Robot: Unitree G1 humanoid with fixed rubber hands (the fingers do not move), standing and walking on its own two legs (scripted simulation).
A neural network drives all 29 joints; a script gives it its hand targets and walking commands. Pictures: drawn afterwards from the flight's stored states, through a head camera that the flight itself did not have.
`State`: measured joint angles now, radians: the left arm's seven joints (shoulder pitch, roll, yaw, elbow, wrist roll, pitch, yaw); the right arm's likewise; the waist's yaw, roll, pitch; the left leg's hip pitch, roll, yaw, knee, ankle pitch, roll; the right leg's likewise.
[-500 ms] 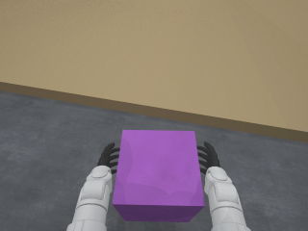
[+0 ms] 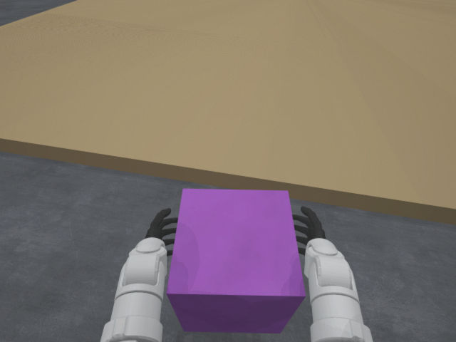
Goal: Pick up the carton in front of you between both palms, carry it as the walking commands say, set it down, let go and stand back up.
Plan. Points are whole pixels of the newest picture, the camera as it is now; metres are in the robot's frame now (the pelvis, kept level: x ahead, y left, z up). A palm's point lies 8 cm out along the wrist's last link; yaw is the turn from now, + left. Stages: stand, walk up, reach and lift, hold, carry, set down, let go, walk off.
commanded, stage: reach and lift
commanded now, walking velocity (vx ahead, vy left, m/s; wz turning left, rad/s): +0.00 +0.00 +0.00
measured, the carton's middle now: (233, 264) +0.31 +0.00 -0.05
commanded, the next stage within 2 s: hold in 0.60 s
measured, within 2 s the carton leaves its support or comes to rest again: neither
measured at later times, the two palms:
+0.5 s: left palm (154, 240) +0.30 +0.15 +0.04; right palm (316, 240) +0.31 -0.15 +0.04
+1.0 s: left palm (152, 239) +0.29 +0.15 +0.05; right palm (320, 240) +0.30 -0.15 +0.06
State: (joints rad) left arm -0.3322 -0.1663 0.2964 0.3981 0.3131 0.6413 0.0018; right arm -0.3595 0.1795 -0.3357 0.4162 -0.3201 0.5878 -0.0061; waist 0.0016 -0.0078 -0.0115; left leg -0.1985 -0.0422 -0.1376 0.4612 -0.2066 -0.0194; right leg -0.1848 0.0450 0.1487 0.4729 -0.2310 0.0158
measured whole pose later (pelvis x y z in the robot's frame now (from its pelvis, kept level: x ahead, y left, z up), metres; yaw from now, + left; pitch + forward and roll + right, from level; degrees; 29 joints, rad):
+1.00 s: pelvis +0.01 +0.00 +0.01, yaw +0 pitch -7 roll +0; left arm -0.29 -0.16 0.23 0.27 0.30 0.79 0.00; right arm -0.31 0.17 -0.26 0.29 -0.31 0.74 0.00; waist 0.00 -0.01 -0.01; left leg -0.06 -0.03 -0.13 0.36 -0.18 -0.02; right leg -0.05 0.04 0.14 0.37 -0.20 0.01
